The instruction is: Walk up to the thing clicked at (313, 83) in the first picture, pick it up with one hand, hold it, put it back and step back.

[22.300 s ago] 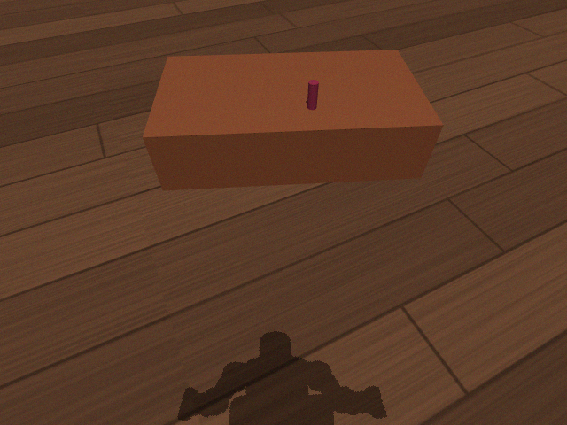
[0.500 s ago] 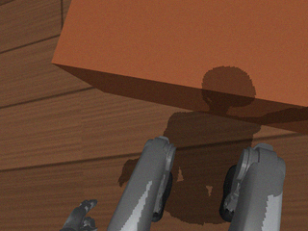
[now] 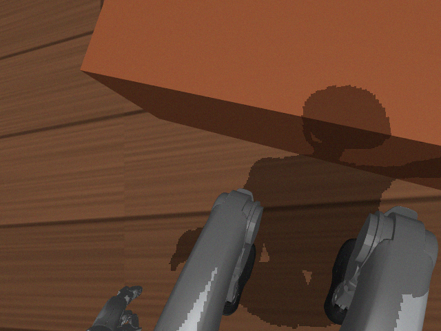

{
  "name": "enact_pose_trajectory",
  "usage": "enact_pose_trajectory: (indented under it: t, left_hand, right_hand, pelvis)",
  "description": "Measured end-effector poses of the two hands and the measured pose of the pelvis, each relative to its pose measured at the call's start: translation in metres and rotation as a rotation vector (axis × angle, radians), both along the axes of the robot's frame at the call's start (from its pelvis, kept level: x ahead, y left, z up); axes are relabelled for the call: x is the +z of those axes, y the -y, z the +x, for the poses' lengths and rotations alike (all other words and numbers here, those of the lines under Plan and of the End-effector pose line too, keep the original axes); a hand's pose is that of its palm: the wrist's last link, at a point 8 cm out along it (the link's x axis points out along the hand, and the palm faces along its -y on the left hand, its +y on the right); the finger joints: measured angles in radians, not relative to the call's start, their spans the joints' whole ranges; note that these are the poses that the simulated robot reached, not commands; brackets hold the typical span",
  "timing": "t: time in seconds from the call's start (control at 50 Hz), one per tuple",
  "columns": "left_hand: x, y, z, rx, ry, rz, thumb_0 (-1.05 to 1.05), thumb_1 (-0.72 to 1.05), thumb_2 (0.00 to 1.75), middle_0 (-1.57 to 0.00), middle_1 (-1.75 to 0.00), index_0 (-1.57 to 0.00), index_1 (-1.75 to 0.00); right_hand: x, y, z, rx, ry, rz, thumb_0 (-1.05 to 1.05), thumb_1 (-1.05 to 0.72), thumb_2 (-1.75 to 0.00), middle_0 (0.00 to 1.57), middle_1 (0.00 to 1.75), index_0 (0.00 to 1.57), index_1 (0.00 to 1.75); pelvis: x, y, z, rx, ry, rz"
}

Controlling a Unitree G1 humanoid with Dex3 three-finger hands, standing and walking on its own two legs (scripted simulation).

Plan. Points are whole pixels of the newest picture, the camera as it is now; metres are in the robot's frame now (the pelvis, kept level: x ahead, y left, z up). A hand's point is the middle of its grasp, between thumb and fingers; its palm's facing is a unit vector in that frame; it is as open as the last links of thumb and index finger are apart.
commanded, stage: lower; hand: right
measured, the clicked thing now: out of the picture +0.53 -0.39 +0.00
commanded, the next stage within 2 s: loosen in 0.48 s
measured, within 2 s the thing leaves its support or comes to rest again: rests again in 0.26 s
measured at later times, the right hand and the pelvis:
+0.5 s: hand out of the picture +0.54 -0.39 +0.00, palm faces +0.42 +0.91 -0.02, open 5.6 cm; pelvis +0.00 -0.01 -0.01, yaw +1 degrees
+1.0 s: hand out of the picture +0.54 -0.39 +0.01, palm faces +0.42 +0.91 -0.02, open 9.1 cm; pelvis +0.00 -0.01 -0.01, yaw +2 degrees
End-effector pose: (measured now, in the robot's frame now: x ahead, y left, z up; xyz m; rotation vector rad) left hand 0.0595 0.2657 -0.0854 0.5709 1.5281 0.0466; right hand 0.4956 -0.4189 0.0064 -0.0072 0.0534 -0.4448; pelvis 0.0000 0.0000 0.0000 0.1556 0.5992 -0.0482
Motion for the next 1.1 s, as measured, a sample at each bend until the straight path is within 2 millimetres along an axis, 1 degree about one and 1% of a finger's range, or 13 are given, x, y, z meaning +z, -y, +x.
enact_pose_trajectory:
  t: [0.24,0.36,0.48,0.56,0.66,0.78,0.84,0.92,1.1]
  left_hand:
    - [-0.002,0.003,0.007,-0.013,0.012,0.001,0.0,0.89,0.92,-0.2,-0.3,-0.19,-0.3]
    - [-0.004,0.008,0.007,-0.013,0.016,-0.006,0.0,0.89,0.92,-0.2,-0.29,-0.19,-0.3]
    - [-0.004,0.011,0.005,-0.012,0.009,-0.01,0.0,0.89,0.92,-0.2,-0.3,-0.19,-0.3]
    - [-0.003,0.013,0.006,-0.011,0.011,-0.01,0.0,0.89,0.91,-0.2,-0.3,-0.19,-0.3]
    - [-0.002,0.014,0.01,-0.014,0.028,-0.01,0.0,0.9,0.91,-0.2,-0.3,-0.19,-0.3]
    - [0.0,0.013,0.014,-0.018,0.046,-0.01,0.0,0.92,0.9,-0.2,-0.3,-0.2,-0.3]
    - [0.0,0.013,0.015,-0.022,0.052,-0.009,0.0,0.92,0.9,-0.2,-0.3,-0.2,-0.3]
    - [0.0,0.013,0.015,-0.023,0.059,-0.01,0.0,0.92,0.9,-0.2,-0.31,-0.2,-0.3]
    - [-0.004,0.015,0.012,-0.025,0.055,-0.023,0.0,0.92,0.9,-0.21,-0.31,-0.2,-0.31]
  right_hand:
    - [0.006,0.008,0.006,-0.005,0.019,-0.012,0.0,-0.09,-1.13,0.94,1.14,1.0,1.13]
    - [0.003,0.01,0.008,0.004,0.008,-0.011,0.0,-0.11,-1.1,0.94,1.12,1.0,1.11]
    - [-0.002,0.012,0.005,0.007,0.011,-0.007,0.0,-0.14,-1.05,0.94,1.09,1.0,1.08]
    - [-0.002,0.012,0.003,0.011,0.016,-0.013,0.01,-0.17,-1.0,0.94,1.05,0.99,1.04]
    - [-0.002,0.011,0.002,0.017,0.011,-0.011,0.01,-0.16,-0.92,0.95,1.01,1.0,1.01]
    - [0.0,0.01,0.001,0.015,0.012,-0.004,0.01,-0.14,-0.72,0.97,0.88,1.01,0.88]
    - [0.005,0.01,0.001,0.013,0.029,-0.012,0.01,-0.14,-0.61,0.94,0.78,0.96,0.78]
    - [0.01,0.011,0.002,0.009,0.041,-0.011,0.0,-0.14,-0.49,0.86,0.65,0.86,0.65]
    - [0.008,0.011,0.003,0.014,0.028,-0.014,0.0,-0.13,-0.34,0.64,0.43,0.61,0.44]
  pelvis:
    - [-0.002,0.002,0.001,0.005,0.008,0.012]
    - [-0.005,0.004,0.001,0.008,0.01,0.019]
    - [-0.006,0.005,0.001,0.006,0.012,0.022]
    - [-0.006,0.005,0.001,0.004,0.011,0.024]
    - [-0.005,0.006,0.001,0.004,0.01,0.028]
    - [-0.004,0.007,0.001,0.003,0.012,0.029]
    - [-0.004,0.007,0.001,0.003,0.014,0.029]
    - [-0.004,0.007,0.0,0.004,0.018,0.03]
    - [-0.007,0.007,-0.002,0.005,0.018,0.029]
